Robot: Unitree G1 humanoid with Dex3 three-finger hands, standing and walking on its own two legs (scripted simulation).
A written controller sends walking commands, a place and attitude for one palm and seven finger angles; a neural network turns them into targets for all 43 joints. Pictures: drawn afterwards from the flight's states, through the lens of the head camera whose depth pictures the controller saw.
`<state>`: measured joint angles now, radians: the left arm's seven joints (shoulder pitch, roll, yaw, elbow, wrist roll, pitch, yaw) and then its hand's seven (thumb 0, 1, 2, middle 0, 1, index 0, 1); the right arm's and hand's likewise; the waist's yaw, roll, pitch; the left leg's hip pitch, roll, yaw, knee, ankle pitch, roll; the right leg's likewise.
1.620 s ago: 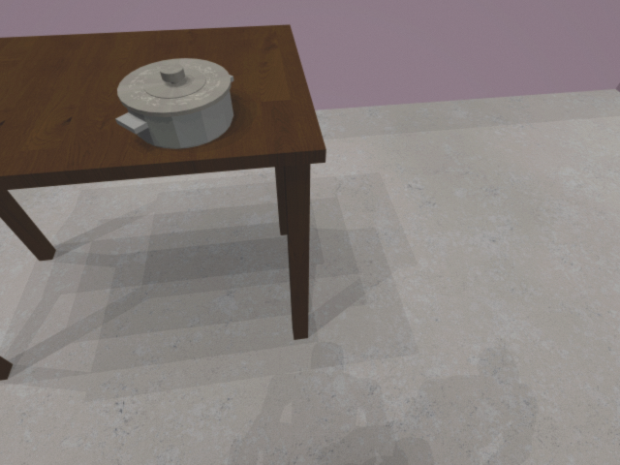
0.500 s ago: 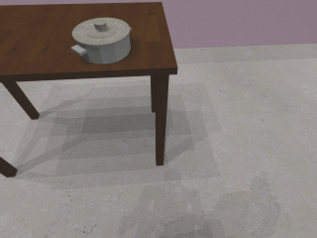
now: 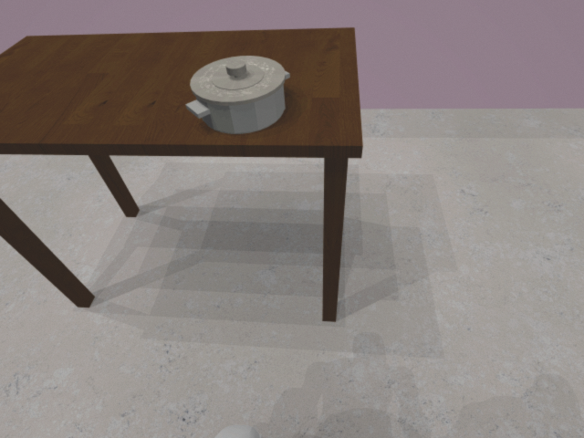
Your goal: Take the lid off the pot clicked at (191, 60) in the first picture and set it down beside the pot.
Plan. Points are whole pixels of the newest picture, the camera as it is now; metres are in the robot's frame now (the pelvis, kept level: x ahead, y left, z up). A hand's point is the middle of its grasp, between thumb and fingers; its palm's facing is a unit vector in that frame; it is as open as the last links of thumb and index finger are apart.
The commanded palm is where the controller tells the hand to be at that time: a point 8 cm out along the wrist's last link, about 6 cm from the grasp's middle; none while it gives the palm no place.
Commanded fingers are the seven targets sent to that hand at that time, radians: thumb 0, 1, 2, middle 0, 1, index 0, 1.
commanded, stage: take the last steps up to it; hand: left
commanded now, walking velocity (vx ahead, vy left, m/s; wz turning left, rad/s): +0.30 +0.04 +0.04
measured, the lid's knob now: (236, 67) +0.76 +0.17 +0.15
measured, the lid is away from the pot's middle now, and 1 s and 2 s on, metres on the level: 0.00 0.00 0.00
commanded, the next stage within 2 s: come to a stop and stand still in 0.60 s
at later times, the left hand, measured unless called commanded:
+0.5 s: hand out of the picture +0.11 +0.24 -0.18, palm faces +0.07 -0.98 -0.19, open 7.4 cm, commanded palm none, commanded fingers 0.00 0.90 0.90 -0.20 -0.30 -0.20 -0.30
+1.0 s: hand (201, 324) +0.35 +0.22 -0.17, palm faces +0.00 -0.97 -0.24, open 7.3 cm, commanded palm none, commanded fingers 0.00 0.90 0.90 -0.20 -0.30 -0.20 -0.30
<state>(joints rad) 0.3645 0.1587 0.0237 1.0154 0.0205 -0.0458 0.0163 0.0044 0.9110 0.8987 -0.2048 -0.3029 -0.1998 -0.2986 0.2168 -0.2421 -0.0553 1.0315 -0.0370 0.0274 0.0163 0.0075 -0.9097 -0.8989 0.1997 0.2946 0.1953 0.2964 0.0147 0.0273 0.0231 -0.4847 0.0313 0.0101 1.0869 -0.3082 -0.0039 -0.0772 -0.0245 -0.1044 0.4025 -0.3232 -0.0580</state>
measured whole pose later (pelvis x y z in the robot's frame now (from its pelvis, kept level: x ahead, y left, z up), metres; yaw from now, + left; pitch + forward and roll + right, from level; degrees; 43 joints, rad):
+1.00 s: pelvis +0.27 +0.04 -0.01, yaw -1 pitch +0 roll +1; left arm 0.16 0.17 0.04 0.95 0.02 0.01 0.04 0.00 0.93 0.90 -0.21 -0.30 -0.20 -0.30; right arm 0.17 -0.17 -0.05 1.02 -0.01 0.05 -0.01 0.01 -0.91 -0.90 0.20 0.29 0.19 0.30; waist 0.00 -0.01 0.12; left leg -0.46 0.01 0.02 0.97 -0.48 -0.06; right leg -0.30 -0.06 -0.11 0.52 -0.22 -0.03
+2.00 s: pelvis +0.22 +0.02 -0.01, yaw -1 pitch -1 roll +0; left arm 0.28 0.15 0.01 1.09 0.00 0.00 0.03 0.01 0.92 0.90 -0.20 -0.30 -0.20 -0.30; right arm 0.26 -0.13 -0.01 1.15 -0.01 0.01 -0.03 0.01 -0.91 -0.90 0.20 0.29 0.20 0.30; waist -0.01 -0.02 0.06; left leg -0.25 0.06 0.00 0.47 -0.20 -0.05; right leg -0.12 0.03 -0.03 0.46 -0.32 -0.03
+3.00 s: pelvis +0.26 +0.03 -0.02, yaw -2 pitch +1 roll +1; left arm 0.25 0.20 0.01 1.01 0.01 0.00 0.04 0.01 0.91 0.90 -0.21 -0.30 -0.20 -0.30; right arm 0.19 -0.18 0.00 1.05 -0.01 0.00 -0.02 0.01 -0.91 -0.90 0.20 0.29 0.20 0.30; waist 0.00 -0.04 0.04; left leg -0.26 0.03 0.03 0.58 -0.33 -0.02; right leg -0.14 0.00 -0.01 0.55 -0.42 -0.01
